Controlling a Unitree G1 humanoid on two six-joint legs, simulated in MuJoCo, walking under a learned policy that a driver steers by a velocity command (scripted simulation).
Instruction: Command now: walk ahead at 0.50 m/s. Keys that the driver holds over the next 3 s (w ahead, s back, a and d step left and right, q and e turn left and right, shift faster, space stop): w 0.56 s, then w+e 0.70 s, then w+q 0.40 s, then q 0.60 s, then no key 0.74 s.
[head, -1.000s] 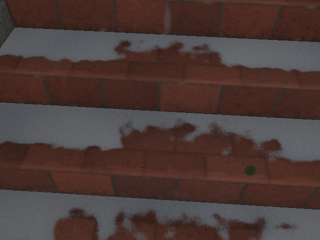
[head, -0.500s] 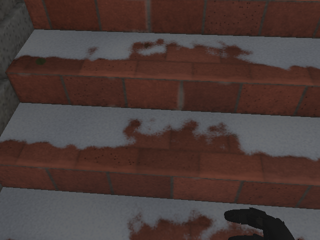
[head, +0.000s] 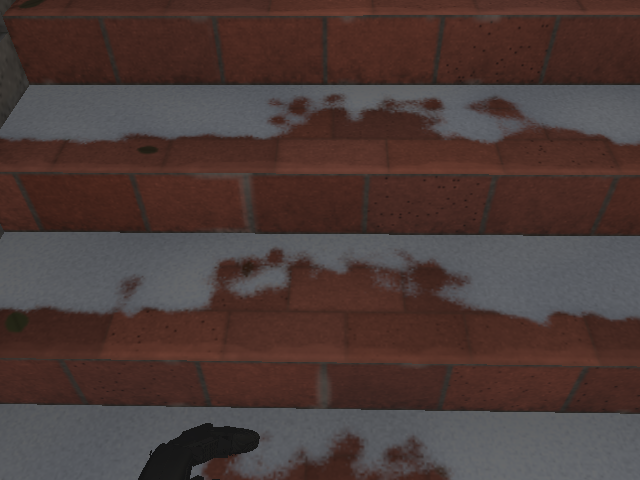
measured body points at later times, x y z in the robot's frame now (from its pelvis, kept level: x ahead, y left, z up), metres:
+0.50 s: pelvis +0.28 +0.03 +0.13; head +0.28 +0.03 +0.58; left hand +0.19 +0.19 -0.03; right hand +0.56 -0.11 +0.07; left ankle +0.40 +0.12 -0.49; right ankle +0.10 -0.09 -0.61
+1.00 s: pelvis +0.53 +0.02 +0.26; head +0.52 +0.02 +0.71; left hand +0.79 +0.14 +0.18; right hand +0.42 -0.11 +0.10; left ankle +0.40 +0.12 -0.48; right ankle +0.68 -0.11 -0.28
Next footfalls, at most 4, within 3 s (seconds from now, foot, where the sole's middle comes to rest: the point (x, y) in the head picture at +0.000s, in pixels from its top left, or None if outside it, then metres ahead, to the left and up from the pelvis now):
0.46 left None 0.44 0.13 -0.52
1.04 right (396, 302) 0.71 -0.12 -0.37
1.56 left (334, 130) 1.01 -0.03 -0.21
2.18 right None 1.26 -0.24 -0.06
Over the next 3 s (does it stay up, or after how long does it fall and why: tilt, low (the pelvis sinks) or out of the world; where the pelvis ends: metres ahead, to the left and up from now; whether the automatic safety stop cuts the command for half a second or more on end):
stays up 1.12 -0.14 0.67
